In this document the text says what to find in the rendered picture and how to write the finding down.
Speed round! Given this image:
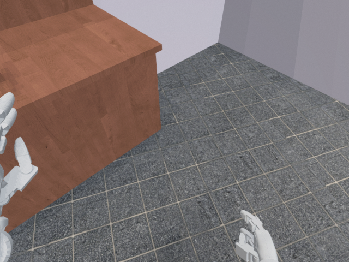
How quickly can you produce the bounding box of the counter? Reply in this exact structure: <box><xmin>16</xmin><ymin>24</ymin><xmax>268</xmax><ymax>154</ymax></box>
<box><xmin>0</xmin><ymin>0</ymin><xmax>162</xmax><ymax>233</ymax></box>

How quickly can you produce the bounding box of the right robot hand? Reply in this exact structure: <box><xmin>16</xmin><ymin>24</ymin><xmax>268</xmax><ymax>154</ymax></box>
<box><xmin>236</xmin><ymin>210</ymin><xmax>278</xmax><ymax>262</ymax></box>

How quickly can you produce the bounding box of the left robot hand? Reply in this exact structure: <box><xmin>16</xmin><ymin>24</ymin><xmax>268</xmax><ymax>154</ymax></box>
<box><xmin>0</xmin><ymin>92</ymin><xmax>38</xmax><ymax>216</ymax></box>

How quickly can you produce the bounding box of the robot left forearm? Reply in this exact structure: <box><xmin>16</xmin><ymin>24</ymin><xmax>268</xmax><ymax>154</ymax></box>
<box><xmin>0</xmin><ymin>216</ymin><xmax>13</xmax><ymax>262</ymax></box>

